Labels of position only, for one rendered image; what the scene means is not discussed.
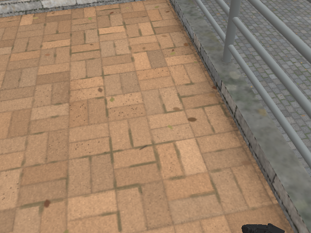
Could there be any robot right hand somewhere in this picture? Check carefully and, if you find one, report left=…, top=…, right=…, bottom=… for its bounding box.
left=241, top=223, right=285, bottom=233

